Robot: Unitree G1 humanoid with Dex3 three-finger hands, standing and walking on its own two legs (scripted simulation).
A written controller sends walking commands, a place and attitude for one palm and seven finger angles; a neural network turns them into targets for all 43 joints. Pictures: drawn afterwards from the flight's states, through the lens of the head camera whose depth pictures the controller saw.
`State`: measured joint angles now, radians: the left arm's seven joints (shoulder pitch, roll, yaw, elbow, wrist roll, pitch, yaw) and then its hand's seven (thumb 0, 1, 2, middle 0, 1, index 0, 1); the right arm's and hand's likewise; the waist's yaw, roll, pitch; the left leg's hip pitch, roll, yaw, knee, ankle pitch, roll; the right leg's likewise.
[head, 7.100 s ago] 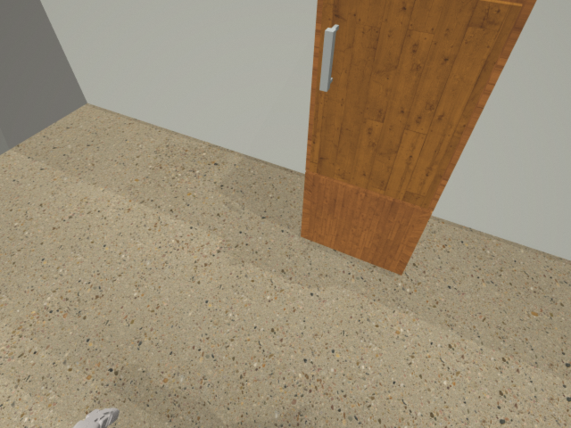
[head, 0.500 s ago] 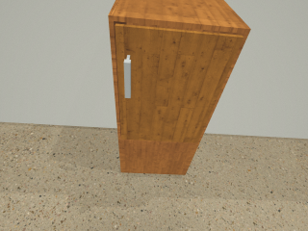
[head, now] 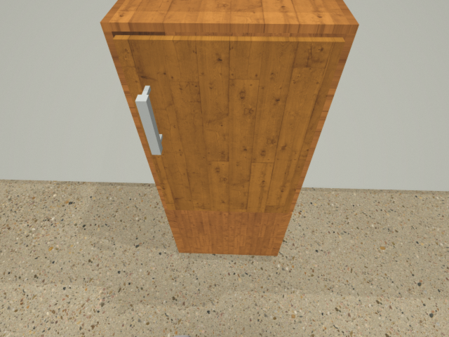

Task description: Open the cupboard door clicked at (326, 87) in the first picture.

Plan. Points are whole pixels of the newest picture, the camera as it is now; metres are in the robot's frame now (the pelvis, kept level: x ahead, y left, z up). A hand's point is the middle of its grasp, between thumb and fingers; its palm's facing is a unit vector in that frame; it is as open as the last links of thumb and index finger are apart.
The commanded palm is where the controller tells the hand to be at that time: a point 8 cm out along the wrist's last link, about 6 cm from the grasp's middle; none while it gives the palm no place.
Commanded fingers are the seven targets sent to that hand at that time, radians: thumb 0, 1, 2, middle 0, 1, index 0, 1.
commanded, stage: come to a stop and stand still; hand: left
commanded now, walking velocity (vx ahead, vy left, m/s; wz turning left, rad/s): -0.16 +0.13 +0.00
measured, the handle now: (152, 121) +0.53 +0.19 +0.08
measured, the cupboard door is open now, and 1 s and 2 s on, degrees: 0 0 0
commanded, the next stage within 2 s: look again from close up in 1.90 s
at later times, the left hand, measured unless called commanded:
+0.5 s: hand out of the picture -0.02 +0.21 -0.17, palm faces +0.02 -0.98 -0.22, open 7.4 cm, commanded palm none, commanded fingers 0.00 0.90 0.90 -0.20 -0.30 -0.20 -0.30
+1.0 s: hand out of the picture -0.09 +0.16 -0.17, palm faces +0.01 -0.99 -0.16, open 7.4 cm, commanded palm none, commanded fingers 0.00 0.90 0.90 -0.20 -0.30 -0.20 -0.30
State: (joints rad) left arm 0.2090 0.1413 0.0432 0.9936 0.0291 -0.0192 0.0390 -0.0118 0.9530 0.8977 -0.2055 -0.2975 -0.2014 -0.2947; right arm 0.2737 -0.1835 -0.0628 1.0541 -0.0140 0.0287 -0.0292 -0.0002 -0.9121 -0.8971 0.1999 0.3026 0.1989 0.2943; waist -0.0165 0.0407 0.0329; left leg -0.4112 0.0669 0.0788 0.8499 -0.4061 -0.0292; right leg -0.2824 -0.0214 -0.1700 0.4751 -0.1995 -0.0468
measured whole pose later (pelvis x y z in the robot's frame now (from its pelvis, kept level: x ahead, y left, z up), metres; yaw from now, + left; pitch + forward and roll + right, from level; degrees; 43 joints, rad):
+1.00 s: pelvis -0.06 +0.01 +0.00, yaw -1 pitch -1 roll +0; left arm 0.38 0.10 0.00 1.12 0.02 0.00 0.04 0.00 0.91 0.90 -0.20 -0.30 -0.20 -0.29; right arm 0.37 -0.11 -0.02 1.16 -0.01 0.03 -0.02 0.00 -0.91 -0.90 0.20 0.30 0.20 0.29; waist -0.02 0.00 0.01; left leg -0.27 0.00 0.12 0.38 -0.10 0.04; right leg -0.15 -0.02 -0.06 0.45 -0.29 -0.01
